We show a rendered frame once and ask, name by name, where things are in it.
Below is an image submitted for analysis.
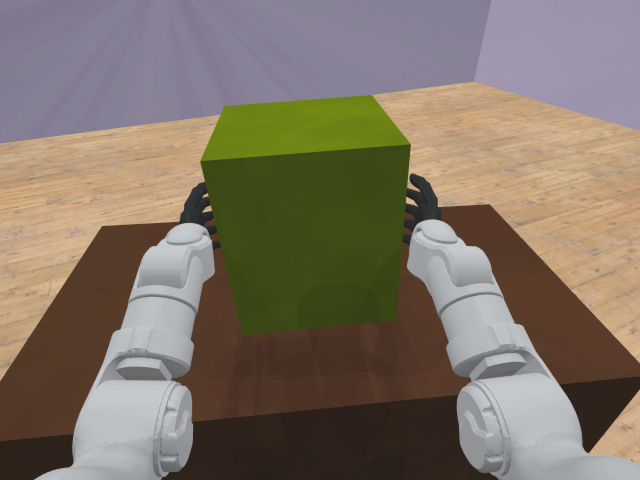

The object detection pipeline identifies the pedestal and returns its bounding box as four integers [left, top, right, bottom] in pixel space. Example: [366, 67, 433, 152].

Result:
[0, 204, 640, 480]

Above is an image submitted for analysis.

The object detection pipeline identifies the left robot upper arm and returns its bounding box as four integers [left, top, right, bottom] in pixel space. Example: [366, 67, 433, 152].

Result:
[34, 380, 193, 480]

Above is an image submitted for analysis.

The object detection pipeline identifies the left robot forearm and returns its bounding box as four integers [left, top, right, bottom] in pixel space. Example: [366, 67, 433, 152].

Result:
[72, 223, 215, 461]

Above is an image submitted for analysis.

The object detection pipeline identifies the right robot forearm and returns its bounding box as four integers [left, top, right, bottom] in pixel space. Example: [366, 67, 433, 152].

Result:
[407, 220, 583, 443]

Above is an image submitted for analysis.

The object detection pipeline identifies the right robot upper arm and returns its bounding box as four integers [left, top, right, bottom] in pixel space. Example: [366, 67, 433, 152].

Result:
[457, 373, 640, 480]

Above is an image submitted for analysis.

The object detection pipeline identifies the right robot hand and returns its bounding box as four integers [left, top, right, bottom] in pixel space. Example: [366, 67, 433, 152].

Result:
[403, 173, 442, 246]

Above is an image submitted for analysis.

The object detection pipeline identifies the carton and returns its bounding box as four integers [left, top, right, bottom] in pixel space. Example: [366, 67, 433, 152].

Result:
[200, 95, 411, 336]

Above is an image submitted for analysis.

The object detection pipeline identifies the left robot hand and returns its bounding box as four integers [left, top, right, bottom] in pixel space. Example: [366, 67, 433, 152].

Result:
[178, 182, 221, 249]

